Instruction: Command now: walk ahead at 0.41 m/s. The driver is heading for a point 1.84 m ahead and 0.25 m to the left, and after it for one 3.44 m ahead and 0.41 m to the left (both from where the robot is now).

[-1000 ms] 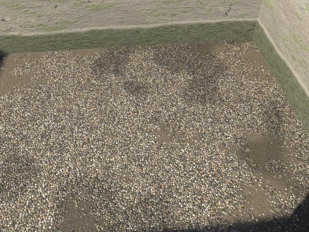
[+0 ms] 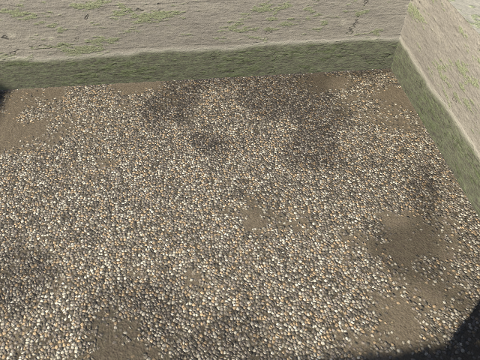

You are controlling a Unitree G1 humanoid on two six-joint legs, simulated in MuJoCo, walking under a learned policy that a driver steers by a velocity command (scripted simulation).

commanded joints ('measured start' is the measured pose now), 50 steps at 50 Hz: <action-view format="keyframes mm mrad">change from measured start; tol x2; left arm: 1 74 80 7 -37 3 -6 -1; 13 -19 78 0 -127 14 -2 -6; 50 -269 177 -31 -413 27 -20 -41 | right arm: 1 80 -79 -7 -43 -5 -5 4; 14 -40 -74 5 -145 -16 -4 11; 23 -117 -113 -1 -221 -15 -5 14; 50 -285 -171 36 -438 -34 3 31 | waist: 1 1 3 98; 18 4 4 51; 33 4 6 65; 40 6 -20 43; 50 3 6 5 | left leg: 1 -34 -32 32 -25 366 47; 5 -7 -32 32 -6 481 34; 10 21 -26 22 -13 517 28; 17 30 -18 9 -39 474 26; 21 21 -12 -2 -63 395 32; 32 -2 -3 -16 -83 284 27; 39 -13 5 -28 -82 254 25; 50 -9 31 -62 -85 266 31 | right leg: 1 -34 13 -17 -23 405 -41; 5 -13 12 -17 -7 513 -29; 9 6 11 -15 -9 528 -20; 16 14 3 -8 -29 470 -8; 20 15 0 1 -47 385 -7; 32 -12 -18 24 -71 263 -7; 50 -47 -46 64 -83 216 -3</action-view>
